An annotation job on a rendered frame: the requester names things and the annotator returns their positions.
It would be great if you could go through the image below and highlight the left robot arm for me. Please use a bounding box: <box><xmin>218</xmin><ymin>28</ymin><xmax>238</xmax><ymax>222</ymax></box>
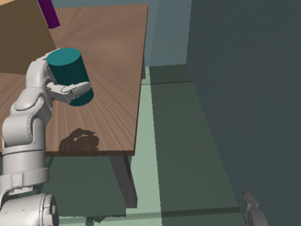
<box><xmin>0</xmin><ymin>87</ymin><xmax>59</xmax><ymax>226</ymax></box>

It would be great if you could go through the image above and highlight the left robot hand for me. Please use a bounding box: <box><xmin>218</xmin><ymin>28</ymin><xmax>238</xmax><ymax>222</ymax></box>
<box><xmin>25</xmin><ymin>48</ymin><xmax>92</xmax><ymax>104</ymax></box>

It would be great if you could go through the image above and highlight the table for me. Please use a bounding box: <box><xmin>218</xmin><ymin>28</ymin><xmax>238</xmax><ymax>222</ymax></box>
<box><xmin>0</xmin><ymin>4</ymin><xmax>148</xmax><ymax>208</ymax></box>

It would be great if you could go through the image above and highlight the right robot hand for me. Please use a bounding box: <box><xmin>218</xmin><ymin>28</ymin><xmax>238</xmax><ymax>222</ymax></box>
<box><xmin>243</xmin><ymin>189</ymin><xmax>269</xmax><ymax>226</ymax></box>

